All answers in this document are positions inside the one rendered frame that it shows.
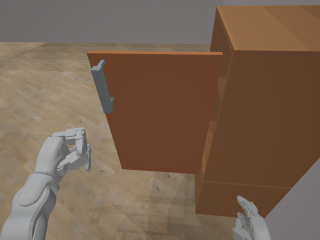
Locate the handle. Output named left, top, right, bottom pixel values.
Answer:
left=91, top=59, right=115, bottom=114

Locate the cupboard door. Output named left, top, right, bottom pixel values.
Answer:
left=87, top=50, right=223, bottom=175

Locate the robot left hand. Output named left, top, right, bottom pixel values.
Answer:
left=34, top=127, right=92, bottom=183

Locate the robot right hand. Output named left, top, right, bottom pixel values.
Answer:
left=232, top=195, right=272, bottom=240

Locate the left robot forearm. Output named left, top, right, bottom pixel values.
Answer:
left=0, top=173, right=60, bottom=240

